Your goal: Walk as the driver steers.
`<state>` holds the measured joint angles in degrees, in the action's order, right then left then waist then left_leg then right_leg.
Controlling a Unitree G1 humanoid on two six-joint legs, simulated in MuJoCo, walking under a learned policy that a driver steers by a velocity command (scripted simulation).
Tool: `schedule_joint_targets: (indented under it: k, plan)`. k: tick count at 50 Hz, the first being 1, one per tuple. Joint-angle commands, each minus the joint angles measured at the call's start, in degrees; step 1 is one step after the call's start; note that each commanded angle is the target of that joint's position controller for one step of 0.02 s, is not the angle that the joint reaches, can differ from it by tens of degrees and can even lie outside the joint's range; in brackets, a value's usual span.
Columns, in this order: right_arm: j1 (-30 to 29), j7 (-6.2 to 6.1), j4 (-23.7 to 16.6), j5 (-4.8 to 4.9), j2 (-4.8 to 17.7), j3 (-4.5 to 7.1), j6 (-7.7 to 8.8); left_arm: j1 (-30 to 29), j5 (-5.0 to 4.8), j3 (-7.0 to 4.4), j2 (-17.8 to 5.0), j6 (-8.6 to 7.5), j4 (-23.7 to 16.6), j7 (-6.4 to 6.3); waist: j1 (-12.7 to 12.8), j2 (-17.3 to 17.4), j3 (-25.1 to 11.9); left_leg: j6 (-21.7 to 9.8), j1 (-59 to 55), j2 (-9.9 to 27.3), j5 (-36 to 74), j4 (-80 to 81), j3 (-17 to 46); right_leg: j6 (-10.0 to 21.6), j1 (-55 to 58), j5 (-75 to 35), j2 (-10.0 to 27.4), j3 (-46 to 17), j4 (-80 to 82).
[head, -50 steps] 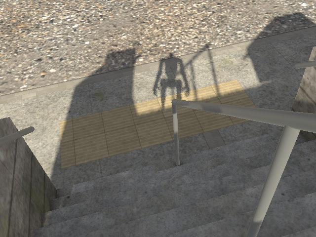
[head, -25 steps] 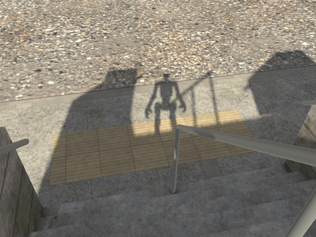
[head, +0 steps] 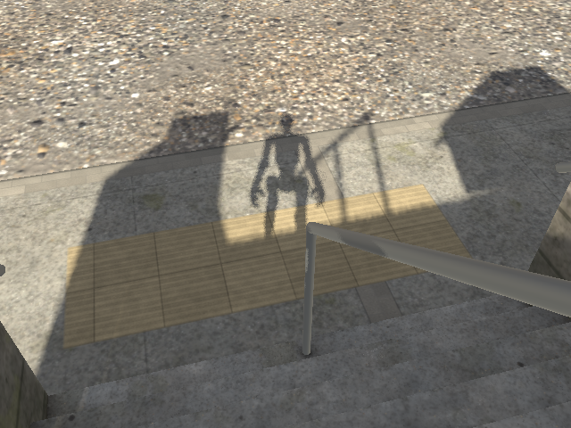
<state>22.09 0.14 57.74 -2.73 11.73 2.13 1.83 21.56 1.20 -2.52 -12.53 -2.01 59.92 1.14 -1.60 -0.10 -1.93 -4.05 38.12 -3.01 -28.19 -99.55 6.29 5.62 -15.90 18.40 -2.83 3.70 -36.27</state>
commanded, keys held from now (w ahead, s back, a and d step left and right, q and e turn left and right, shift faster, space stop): w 0.04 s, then no key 0.02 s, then q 0.76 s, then no key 0.18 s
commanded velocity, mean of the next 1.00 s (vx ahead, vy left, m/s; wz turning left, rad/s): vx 0.14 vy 0.00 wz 0.39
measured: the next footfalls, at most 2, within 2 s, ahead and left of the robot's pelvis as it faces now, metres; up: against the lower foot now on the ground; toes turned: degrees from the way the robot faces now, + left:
left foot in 0.32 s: +0.22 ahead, +0.14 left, -0.21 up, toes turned +9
right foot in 0.76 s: +0.30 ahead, -0.07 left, -0.21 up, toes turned +22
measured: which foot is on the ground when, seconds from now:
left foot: up 0.00-0.30, down 0.32-0.84, up 0.86-1.00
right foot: down 0.00-0.34, up 0.36-0.74, down 0.76-1.00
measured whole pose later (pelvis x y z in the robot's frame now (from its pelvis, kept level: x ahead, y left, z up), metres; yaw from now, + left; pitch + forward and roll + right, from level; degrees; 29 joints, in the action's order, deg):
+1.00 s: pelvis +0.24 +0.01 -0.21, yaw +24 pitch +6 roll +0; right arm 14.8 1.4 43.8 -4.5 14.9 0.7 2.9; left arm 24.8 4.5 -3.1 -13.7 -2.8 47.0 2.7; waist 3.6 0.4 -6.0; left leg 3.7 57.9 -5.6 -12.1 -86.6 6.4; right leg 3.4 -24.2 19.8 -0.9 2.9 -38.3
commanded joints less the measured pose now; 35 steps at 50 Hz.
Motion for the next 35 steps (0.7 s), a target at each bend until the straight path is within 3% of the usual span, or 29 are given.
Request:
schedule_joint_targets:
  k: [1, 2, 3, 4, 5, 6, 7, 8, 9, 11, 13, 14, 15, 16, 17, 18, 19, 20, 21, 22, 23, 24, 25, 27, 28, 29, 32, 33, 35]
  plan:
    - [-3.11, -1.01, -5.04, -0.53, 4.61, 1.38, -1.59, 0.99, -1.63, 1.76, -1.22, -1.38, -1.86, -2.3, -2.79, 0.05, 13.09, 5.01, 3.62, 4.71, 23.94, 28.65, 0.07, 9.49, -18.45, -11.77, 18.39, -17.61, 9.45]
    - [7.75, 4.6, 0.74, -3.93, -3.45, -2.56, 0.64, 2.24, 6.53, 2.95, 1.88, -4.31, -1.64, 1.35, -2.68, -6.37, 13.76, -0.61, 2.87, 9.42, 41.01, 25.06, -1.84, 11.51, -26.18, -8.05, 12.25, -10.89, 8.09]
    - [12.06, 6.64, 2.36, -5.25, -2.88, -1.99, 1.95, 2.95, 6.65, 2.46, 0.74, -5.19, -2.11, 2.06, -3.55, -6.23, 11.69, -0.05, -0.25, 7.6, 43.59, 22.17, -5.17, 12.82, -29.72, -10.23, 12.03, -11.67, 5.52]
    - [6.69, 7.25, 0.16, -6.45, -2.51, -2.88, 2.6, 3.07, 6.99, 4.22, 5.11, -6.11, -1.0, 1.34, -1.6, -2.82, 9.37, -0.43, 5.01, 11.53, 52.59, 32.16, 1.46, 11.35, -25.35, -10.61, 12.1, -13.38, 2.32]
    - [3.09, 7.24, -0.93, -5.61, 0.78, -2.11, 2.78, 6.89, 5.95, 4.79, 4.61, -6.67, 0.27, 1.03, -0.15, 0.17, 5.52, 0.04, 3.86, 10.69, 59.61, 39.7, -0.24, 11.12, -23.25, -7.91, 11.48, -11.48, -1.67]
    - [1.3, 6.31, -1.1, -4.1, 1.74, -2.43, 2.84, 4.73, 6.14, 4.6, 3.64, -6.88, -0.15, 0.2, -0.29, -0.57, 3.23, 0.87, -6.1, 9.97, 68.97, 49.31, -2.32, 7.58, -26.87, -2.14, 8.23, -6.41, -5.84]
    - [-0.53, 5.71, -0.94, -3.02, 2.95, -2.08, 2.31, 4.07, 5.76, 4.55, 1.5, -6.38, -0.62, -0.09, 0.15, -2.69, 3.4, 2.55, -14.6, 7.99, 64.43, 51.66, -6.55, 5.76, -31.13, 3.03, 6.45, -4.55, -5.69]
    - [-2.18, 5.72, -1.51, -2.75, 4.83, -1.69, 1.61, 4.48, 5.68, 4.45, -0.19, -5.82, 0.08, 0.11, -0.07, -2.89, 5.29, 4.09, -15.74, 7.17, 58.79, 50.52, -6.86, 6.12, -31.03, 4.98, 9.21, -7.48, -6.74]
    - [-1.08, 5.79, -1.3, -3.81, 5.13, -1.67, 1.19, 4.89, 5.06, 4.54, -1.13, -5.51, -0.09, 0.29, -0.43, -3.47, 5.15, 4.33, -14.6, 6.52, 54.88, 51.1, -7.31, 5.92, -27.57, 4.06, 10.52, -8.92, -10.52]
    - [-0.74, 6.28, -0.45, -3.81, 3.87, -1.65, 1.06, 5.71, 3.44, 5.32, -0.65, -4.72, -0.16, 0.36, -0.24, -2.29, 6.84, 4.53, -12.05, 8.76, 49.63, 63.07, -5.32, 4.38, -17.43, -3.07, 13.49, -13.2, -17.96]
    - [-0.2, 6.67, -0.24, -2.61, 3.13, -1.51, 0.89, 5.16, 3.27, 5.03, -2.32, -3.59, -0.22, 0.33, -0.48, -2.68, 6.48, 3.5, -21.47, 7.17, 44.28, 69.82, -8.0, 2.89, -15.18, -10.51, 14.04, -13.15, -22.81]
    - [-5.28, 5.71, -2.87, -0.9, 5.38, -0.55, 1.02, 3.36, 2.5, 3.91, -4.7, -2.92, -1.34, -0.56, 0.83, -0.04, 8.53, 1.65, -20.15, 7.75, 41.17, 84.26, -8.32, 2.58, -9.2, -12.03, 14.86, -14.03, -24.62]
    - [-3.8, 2.96, -2.6, -0.35, 8.8, 0.78, 0.83, 6.4, 3.9, 1.27, -9.72, -1.79, 0.31, -0.99, 2.0, 0.24, 5.72, -1.02, -24.26, 6.82, 47.76, 91.21, -9.28, 1.83, -2.8, -12.58, 13.22, -12.67, -32.09]
    - [7.04, 1.35, -0.33, -0.45, 12.29, 2.8, 2.2, 5.05, 4.3, 1.01, -11.08, -0.96, -0.84, 0.81, -1.24, 2.75, 0.1, -3.31, -37.1, 6.51, 54.5, 92.63, -10.87, 0.84, -3.95, -22.06, 10.6, -8.65, -45.63]
    - [23.24, 1.4, 2.28, -1.95, 18.64, 4.69, 2.09, 12.71, 4.66, 2.24, -4.54, -1.42, 0.41, 3.68, -3.58, 15.58, -14.64, -14.62, -66.35, 15.38, 94.89, 69.39, -1.82, -3.51, -21.85, -2.19, 5.36, -3.89, -74.08]
    - [23.63, 2.63, 1.81, -2.86, 21.75, 5.53, 1.78, 11.41, 2.33, 1.61, -1.8, -2.02, -3.02, 4.82, -2.63, 15.18, -14.43, -22.26, -71.3, 22.94, 111.53, 62.63, 7.48, -8.0, -43.45, 32.29, -0.55, 2.33, -94.32]
    - [22.96, 3.0, 1.14, -4.19, 19.48, 5.67, 2.43, -2.02, -0.76, 1.24, -4.18, -1.34, -9.79, 3.95, -6.95, 5.31, -9.9, -21.41, -67.22, 25.3, 108.87, 63.01, 11.44, -8.16, -53.99, 30.73, 0.58, -0.2, -93.2]
    - [16.14, 3.02, -1.18, -4.37, 17.04, 4.7, 2.71, -9.59, -1.52, 1.89, -2.67, -1.22, -17.09, 2.43, -5.09, 3.53, -4.2, -20.89, -57.16, 30.07, 86.6, 66.3, 16.03, -6.98, -59.24, 25.93, 3.51, -5.78, -90.2]
    - [9.66, 3.8, -2.47, -3.43, 13.81, 3.18, 2.57, -3.8, -0.58, 1.93, -2.08, -1.18, -15.26, 1.33, 0.23, -0.89, 0.04, -18.38, -39.7, 28.96, 73.49, 68.78, 14.35, -5.58, -52.02, 15.38, 6.69, -9.82, -80.83]
    - [9.68, 4.44, -1.08, -4.07, 10.44, 1.58, 2.55, 0.87, 0.04, 2.94, 0.24, -1.15, -14.33, 0.68, 3.65, 0.62, 5.37, -17.38, -26.96, 26.35, 70.93, 71.57, 9.98, -4.63, -47.12, 8.83, 7.58, -8.52, -76.96]
    - [9.25, 3.62, -0.53, -3.06, 4.37, -0.03, 3.2, 5.42, 1.69, 3.32, 2.06, -1.12, -11.39, 0.23, 5.22, 1.02, 7.27, -11.9, -17.98, 17.37, 54.96, 71.43, 3.49, -4.88, -43.21, -5.68, 8.75, -8.02, -66.58]
    - [10.34, 2.81, -0.63, -2.52, 3.67, -0.64, 3.75, 4.68, 2.31, 3.24, 0.96, -0.99, -12.39, 0.56, 4.91, 5.13, 9.34, -10.47, -10.58, 12.41, 50.71, 70.35, 2.17, -5.04, -40.27, -10.51, 8.25, -3.87, -64.84]
    - [10.82, 1.99, -0.15, -2.12, 4.63, -0.88, 4.36, 2.37, 1.5, 3.23, 0.35, -0.82, -13.19, 1.34, 4.19, 5.31, 9.04, -10.49, -7.95, 11.53, 47.52, 68.79, 3.64, -6.19, -42.53, -18.7, 7.47, -3.17, -59.75]
    - [9.71, 1.37, -1.88, -2.04, 5.98, -1.86, 4.7, -3.19, 2.35, 3.53, 0.7, 0.22, -14.26, 2.88, 2.09, 4.65, 5.76, -10.0, -1.25, 10.93, 36.94, 71.1, 5.47, -7.11, -34.02, -28.68, 8.56, -1.3, -44.11]
    - [10.03, 1.06, -2.56, -2.41, 7.01, -1.82, 4.69, -6.25, 2.64, 3.92, 0.35, 0.42, -15.82, 3.16, 1.31, 5.94, 3.9, -9.73, 0.76, 10.52, 31.92, 71.47, 8.52, -8.1, -31.31, -27.87, 8.18, -0.28, -42.02]
    - [8.38, 1.3, -1.71, -3.95, 8.33, -2.22, 4.61, -1.38, 3.6, 4.54, 1.11, 0.15, -13.2, 3.89, 4.31, 7.21, 1.05, -9.8, 4.32, 10.09, 32.1, 67.54, 9.88, -8.66, -23.93, -33.22, 7.3, -1.53, -49.69]
    - [2.11, 1.86, -5.43, -3.81, 12.23, -1.2, 5.39, -4.36, 4.24, 2.52, -5.38, -0.91, -18.41, 1.12, 5.06, 4.41, -3.6, -10.51, -5.14, 11.8, 44.75, 61.17, 14.89, -10.6, -24.02, -16.03, 5.63, -1.99, -48.45]
    - [2.23, 1.37, -6.04, -3.01, 12.1, -1.06, 5.87, -6.47, 4.73, 2.24, -5.82, -0.54, -20.25, -0.05, 3.67, 5.84, -4.7, -11.52, -12.27, 13.57, 48.3, 58.8, 19.62, -11.16, -27.94, -9.68, 5.34, -3.51, -46.2]
    - [12.86, -1.64, -4.55, 2.92, 9.26, 0.7, 4.68, -25.14, 2.3, 4.08, -0.81, 1.56, -26.21, -2.03, -9.14, 5.02, -0.64, -16.18, -36.92, 16.84, 38.78, 63.53, 31.02, -13.93, -46.31, 11.72, 4.69, -8.32, -9.73]
Keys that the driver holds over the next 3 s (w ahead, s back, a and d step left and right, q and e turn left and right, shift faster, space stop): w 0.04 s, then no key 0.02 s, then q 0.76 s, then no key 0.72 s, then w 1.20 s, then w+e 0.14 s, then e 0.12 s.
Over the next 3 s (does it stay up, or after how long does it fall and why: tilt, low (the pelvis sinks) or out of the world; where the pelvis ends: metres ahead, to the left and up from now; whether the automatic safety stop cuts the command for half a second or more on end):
stays up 0.68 0.27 -0.63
